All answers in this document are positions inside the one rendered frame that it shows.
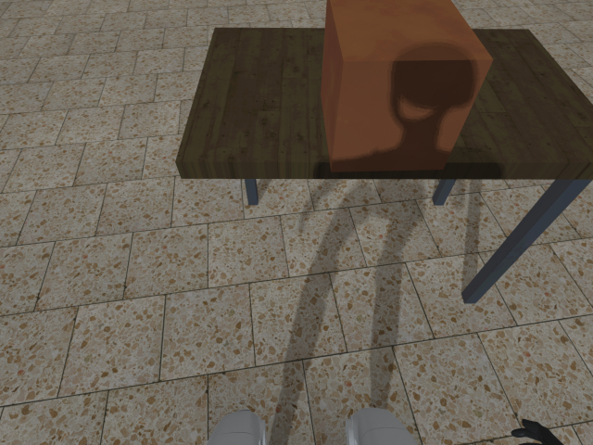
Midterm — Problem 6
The robot right thigh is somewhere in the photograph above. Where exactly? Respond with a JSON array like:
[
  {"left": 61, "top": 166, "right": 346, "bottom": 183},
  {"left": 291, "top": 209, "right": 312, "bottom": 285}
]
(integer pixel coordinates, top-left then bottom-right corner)
[{"left": 346, "top": 408, "right": 418, "bottom": 445}]

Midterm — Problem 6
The robot thigh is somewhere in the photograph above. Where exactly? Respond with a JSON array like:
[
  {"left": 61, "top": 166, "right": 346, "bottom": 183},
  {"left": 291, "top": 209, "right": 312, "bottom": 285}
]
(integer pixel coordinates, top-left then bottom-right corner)
[
  {"left": 346, "top": 408, "right": 418, "bottom": 445},
  {"left": 206, "top": 411, "right": 267, "bottom": 445}
]

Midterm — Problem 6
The right robot hand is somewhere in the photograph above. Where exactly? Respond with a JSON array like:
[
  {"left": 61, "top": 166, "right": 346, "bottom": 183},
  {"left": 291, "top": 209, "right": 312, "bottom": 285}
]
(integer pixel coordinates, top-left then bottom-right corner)
[{"left": 511, "top": 419, "right": 563, "bottom": 445}]

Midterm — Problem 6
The robot left thigh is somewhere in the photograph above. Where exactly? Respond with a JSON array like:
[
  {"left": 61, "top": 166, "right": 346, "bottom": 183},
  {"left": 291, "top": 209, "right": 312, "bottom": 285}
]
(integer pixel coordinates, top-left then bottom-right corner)
[{"left": 206, "top": 411, "right": 267, "bottom": 445}]

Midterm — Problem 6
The table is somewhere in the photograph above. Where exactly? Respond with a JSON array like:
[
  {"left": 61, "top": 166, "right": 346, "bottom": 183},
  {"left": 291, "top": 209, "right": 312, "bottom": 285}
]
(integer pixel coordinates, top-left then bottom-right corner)
[{"left": 175, "top": 28, "right": 593, "bottom": 304}]

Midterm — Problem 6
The carton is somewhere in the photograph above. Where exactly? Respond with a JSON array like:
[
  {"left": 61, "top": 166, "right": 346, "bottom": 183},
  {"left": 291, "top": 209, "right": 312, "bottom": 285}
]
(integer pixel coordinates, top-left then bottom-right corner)
[{"left": 321, "top": 0, "right": 493, "bottom": 172}]

